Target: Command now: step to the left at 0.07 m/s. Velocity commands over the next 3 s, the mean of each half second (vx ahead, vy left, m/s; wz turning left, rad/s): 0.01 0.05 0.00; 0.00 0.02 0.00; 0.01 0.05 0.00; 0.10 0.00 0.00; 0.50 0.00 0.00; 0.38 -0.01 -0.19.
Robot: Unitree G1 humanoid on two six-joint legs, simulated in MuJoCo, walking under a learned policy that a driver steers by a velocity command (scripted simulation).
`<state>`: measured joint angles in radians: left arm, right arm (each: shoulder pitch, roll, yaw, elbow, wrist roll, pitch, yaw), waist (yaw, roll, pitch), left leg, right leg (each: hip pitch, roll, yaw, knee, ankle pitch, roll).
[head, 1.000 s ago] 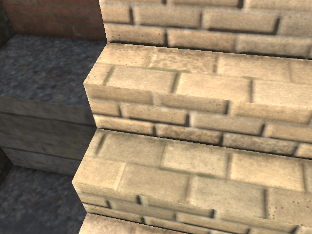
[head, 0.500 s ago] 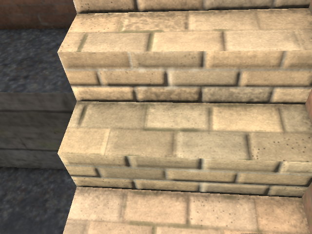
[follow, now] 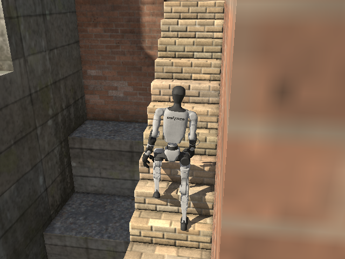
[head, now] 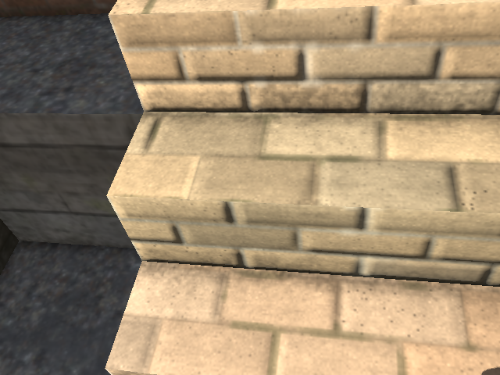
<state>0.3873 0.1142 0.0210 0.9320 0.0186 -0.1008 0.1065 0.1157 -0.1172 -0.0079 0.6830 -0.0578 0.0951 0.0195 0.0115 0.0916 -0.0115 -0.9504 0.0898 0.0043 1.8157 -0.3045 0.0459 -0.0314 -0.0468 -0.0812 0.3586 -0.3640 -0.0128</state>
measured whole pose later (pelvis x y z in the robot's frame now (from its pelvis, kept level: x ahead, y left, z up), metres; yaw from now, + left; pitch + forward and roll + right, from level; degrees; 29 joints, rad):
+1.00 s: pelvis +0.02 +0.08 +0.02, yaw -2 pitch +4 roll +6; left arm 0.32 0.22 0.01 0.97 0.02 -0.07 0.03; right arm 0.14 -0.13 0.02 0.65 -0.03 0.06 0.00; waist -0.03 -0.07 0.06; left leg -0.84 -0.07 0.16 1.59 -0.86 0.06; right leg -0.05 -0.13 -0.12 0.14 -0.16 -0.01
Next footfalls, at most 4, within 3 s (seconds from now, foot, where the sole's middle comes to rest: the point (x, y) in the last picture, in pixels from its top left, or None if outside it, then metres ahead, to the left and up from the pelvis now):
0.16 left None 0.02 0.21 -0.78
0.54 right None -0.01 -0.02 -0.78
0.80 left None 0.09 0.24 -0.58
1.92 right None -0.20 0.21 -1.00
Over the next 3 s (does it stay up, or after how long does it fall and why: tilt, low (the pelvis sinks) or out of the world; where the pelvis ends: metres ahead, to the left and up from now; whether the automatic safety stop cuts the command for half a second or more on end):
stays up -2.53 0.52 -2.51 its command is cut before an obstacle from the start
